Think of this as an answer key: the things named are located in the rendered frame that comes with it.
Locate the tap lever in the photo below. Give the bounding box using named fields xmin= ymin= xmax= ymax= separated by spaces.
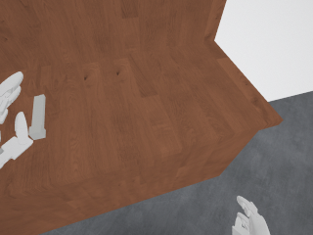
xmin=28 ymin=94 xmax=46 ymax=140

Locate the counter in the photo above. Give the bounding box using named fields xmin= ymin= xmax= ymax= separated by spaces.
xmin=0 ymin=0 xmax=283 ymax=235

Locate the robot left hand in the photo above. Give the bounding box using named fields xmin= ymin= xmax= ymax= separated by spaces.
xmin=0 ymin=71 xmax=33 ymax=168

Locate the robot right hand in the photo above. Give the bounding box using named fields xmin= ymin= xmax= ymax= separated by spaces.
xmin=232 ymin=196 xmax=270 ymax=235

